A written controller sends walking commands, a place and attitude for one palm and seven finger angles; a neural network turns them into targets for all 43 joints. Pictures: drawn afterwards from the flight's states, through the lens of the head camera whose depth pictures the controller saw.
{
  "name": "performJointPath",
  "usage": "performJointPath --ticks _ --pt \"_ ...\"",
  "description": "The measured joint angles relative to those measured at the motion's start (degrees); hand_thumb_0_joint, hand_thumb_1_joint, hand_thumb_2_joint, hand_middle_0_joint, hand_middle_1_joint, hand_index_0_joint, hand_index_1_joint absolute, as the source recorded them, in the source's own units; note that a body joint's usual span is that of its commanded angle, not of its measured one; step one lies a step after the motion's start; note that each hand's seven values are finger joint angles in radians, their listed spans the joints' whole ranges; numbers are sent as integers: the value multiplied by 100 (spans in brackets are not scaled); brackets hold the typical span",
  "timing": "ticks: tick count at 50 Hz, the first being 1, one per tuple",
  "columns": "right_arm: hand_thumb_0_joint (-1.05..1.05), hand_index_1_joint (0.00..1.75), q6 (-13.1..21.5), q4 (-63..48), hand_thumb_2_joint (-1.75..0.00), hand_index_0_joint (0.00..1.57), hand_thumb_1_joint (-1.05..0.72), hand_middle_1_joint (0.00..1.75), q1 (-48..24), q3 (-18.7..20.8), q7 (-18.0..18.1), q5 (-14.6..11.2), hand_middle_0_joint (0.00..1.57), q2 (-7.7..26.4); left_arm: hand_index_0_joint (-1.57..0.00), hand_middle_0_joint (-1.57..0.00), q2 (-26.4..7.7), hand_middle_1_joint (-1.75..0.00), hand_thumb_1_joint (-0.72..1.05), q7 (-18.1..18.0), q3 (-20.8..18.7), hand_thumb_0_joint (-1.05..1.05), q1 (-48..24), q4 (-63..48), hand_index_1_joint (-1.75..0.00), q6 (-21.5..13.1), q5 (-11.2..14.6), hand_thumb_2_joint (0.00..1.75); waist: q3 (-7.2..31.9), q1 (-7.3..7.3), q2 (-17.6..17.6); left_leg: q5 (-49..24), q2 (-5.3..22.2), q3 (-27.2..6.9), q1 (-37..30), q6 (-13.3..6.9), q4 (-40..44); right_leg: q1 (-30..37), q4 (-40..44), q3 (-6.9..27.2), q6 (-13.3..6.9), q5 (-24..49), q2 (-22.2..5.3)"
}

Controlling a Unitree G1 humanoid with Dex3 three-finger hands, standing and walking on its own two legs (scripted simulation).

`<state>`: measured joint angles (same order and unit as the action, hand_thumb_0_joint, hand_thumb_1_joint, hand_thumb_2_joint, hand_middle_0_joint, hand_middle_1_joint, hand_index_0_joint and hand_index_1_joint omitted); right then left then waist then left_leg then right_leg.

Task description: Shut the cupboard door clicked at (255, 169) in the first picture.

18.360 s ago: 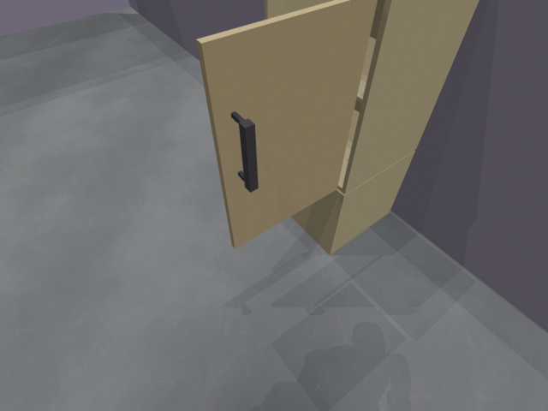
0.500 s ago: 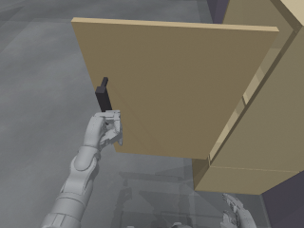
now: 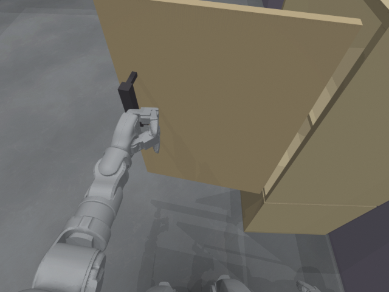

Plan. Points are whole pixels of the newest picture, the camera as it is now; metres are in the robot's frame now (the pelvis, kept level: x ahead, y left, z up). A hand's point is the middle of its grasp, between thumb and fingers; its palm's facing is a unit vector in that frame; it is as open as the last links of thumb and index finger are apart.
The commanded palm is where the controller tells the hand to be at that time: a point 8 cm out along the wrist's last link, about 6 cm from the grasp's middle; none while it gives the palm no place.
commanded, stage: push the door shut along its arc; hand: left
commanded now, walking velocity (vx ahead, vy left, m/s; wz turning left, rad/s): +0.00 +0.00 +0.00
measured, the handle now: (137, 110) +0.50 +0.12 +0.07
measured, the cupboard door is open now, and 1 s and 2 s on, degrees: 80 68 59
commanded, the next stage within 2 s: pull the fist back off the door in 1.18 s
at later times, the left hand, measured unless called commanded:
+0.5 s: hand (179, 115) +0.47 +0.02 +0.08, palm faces -0.40 -0.91 -0.03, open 3.1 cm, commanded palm +0.47 +0.09 +0.07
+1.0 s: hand (188, 103) +0.50 +0.00 +0.08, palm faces -0.48 -0.88 -0.05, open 3.3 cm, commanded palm +0.52 +0.04 +0.07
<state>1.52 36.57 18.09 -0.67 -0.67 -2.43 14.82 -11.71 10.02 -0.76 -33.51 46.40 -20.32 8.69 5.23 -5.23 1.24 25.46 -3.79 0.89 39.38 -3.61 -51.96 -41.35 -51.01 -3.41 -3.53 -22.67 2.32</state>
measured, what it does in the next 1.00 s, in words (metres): stands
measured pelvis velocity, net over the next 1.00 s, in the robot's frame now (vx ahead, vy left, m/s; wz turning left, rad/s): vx -0.02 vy -0.01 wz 0.00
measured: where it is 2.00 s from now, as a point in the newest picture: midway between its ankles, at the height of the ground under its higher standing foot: outside the picture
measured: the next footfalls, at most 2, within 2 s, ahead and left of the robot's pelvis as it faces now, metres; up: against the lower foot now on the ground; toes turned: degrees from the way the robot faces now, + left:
none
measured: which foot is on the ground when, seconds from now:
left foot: down 0.00-1.00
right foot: down 0.00-1.00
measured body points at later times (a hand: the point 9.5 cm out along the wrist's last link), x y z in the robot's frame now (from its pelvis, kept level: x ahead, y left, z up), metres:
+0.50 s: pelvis -0.01 -0.01 -0.01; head +0.09 -0.01 +0.43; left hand +0.48 +0.07 +0.08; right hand +0.01 -0.27 -0.13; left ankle +0.00 +0.08 -0.69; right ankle +0.02 -0.08 -0.69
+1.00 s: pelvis -0.02 -0.01 -0.03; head +0.12 -0.01 +0.40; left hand +0.52 +0.05 +0.09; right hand -0.02 -0.28 -0.15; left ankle +0.00 +0.08 -0.69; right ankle +0.02 -0.08 -0.69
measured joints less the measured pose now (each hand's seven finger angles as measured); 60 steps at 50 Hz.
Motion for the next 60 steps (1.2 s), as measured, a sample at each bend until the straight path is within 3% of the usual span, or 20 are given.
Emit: performJointPath --ticks 9,16,24,29,49,60 --pt "1 30 -55 33 -90 20 -90 30 83 -28 -14 15 20 22 -130 -130 -37 -150 90 292 -183 2 -700 849 -150 -93 62 90 20 -122 6 -13 13 57 125 -7 -22 -153 -47 51 1 22 12" --pt "0 30 -75 47 -90 20 -90 30 143 -46 -41 51 20 9 -130 -130 -156 -150 90 496 -295 2 -1185 1257 -150 -240 -31 90 16 -242 -25 4 40 72 366 9 -153 -398 -167 51 -22 20 34" --pt "0 30 -124 28 -90 20 -90 30 214 -49 -39 75 20 45 -130 -130 -299 -150 90 638 -487 2 -1801 1707 -150 -114 -90 90 17 -433 10 45 87 96 664 26 -313 -700 -301 59 -46 11 76" --pt "0 30 -150 20 -90 20 -90 30 317 -58 -31 95 20 70 -130 -130 -422 -150 88 783 -631 1 -2022 1884 -150 -98 -119 92 25 -478 36 71 117 108 820 40 -396 -861 -374 62 -64 1 103" --pt "0 30 67 237 -90 20 -90 30 300 -65 29 182 20 119 -130 -130 -721 -150 96 967 -262 1 -3364 2605 -150 357 -84 100 46 -684 97 164 119 -97 1682 74 -963 -1595 -768 -189 -118 -72 80" --pt "0 30 144 288 -90 20 -90 30 287 -128 46 264 20 74 -130 -130 -859 -150 102 1043 -288 3 -4018 2888 -150 590 -236 103 70 -871 86 276 148 -106 2101 56 -1263 -1992 -1008 -220 -114 -148 101"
